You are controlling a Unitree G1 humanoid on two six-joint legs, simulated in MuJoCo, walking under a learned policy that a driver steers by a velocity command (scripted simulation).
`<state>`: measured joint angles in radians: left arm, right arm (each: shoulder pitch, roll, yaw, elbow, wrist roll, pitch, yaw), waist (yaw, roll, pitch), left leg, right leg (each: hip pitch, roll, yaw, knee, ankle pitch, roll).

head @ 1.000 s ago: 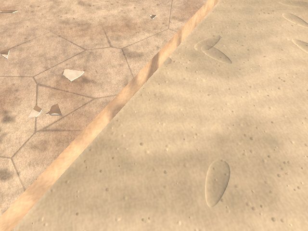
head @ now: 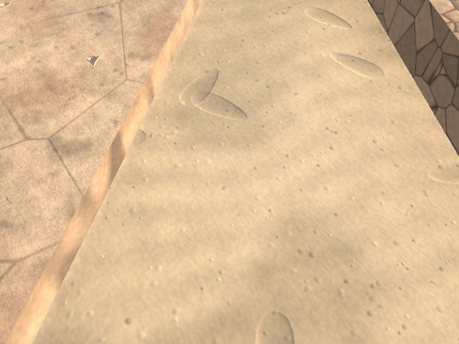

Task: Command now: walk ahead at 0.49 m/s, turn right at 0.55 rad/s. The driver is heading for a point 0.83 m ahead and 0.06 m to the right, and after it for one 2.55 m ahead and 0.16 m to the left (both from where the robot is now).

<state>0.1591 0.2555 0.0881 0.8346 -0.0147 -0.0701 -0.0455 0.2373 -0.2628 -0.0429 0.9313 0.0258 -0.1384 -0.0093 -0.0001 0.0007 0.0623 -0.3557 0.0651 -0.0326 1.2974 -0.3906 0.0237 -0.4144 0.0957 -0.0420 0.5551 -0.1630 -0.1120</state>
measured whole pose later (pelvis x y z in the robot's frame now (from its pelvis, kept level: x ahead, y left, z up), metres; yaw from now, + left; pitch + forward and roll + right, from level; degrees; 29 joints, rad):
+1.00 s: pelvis +0.53 -0.09 +0.01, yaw -18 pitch +2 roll +0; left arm 0.18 0.26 0.05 0.69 0.00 -0.08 -0.03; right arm 0.31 -0.30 -0.04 0.86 0.03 -0.09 0.01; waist -0.02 0.03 0.01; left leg -0.42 0.05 -0.02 1.16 -0.39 0.02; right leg -0.36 0.02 -0.05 0.49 -0.18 -0.05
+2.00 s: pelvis +0.80 -0.16 +0.02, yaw +15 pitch +2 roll +1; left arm 0.18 0.26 0.06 0.69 0.02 -0.01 0.04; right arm 0.19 -0.35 -0.11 0.62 0.02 0.06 -0.02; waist 0.01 0.05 0.02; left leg -0.59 -0.09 -0.09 1.15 -0.41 -0.06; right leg -0.29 -0.03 0.00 0.48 -0.23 0.00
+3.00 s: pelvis +0.79 -0.15 +0.01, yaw +25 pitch -2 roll +0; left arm 0.20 0.23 0.02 0.85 0.01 -0.02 0.02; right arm 0.20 -0.23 -0.04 0.87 -0.01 0.02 -0.03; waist 0.00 0.00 0.04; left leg -0.23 -0.01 -0.03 0.53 -0.27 0.00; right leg -0.21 -0.01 -0.01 0.53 -0.30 0.01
